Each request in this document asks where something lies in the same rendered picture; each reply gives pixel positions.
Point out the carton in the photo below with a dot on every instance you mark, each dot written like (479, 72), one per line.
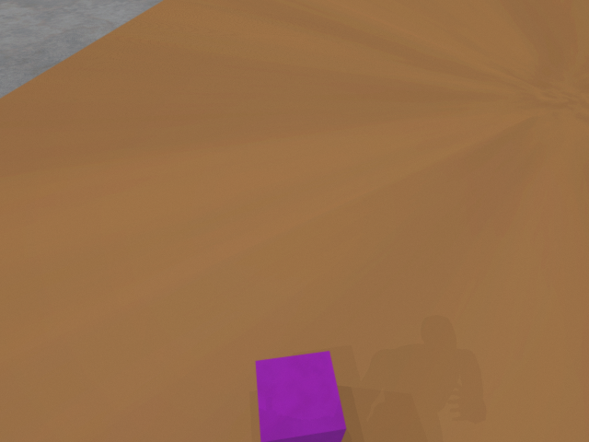
(299, 399)

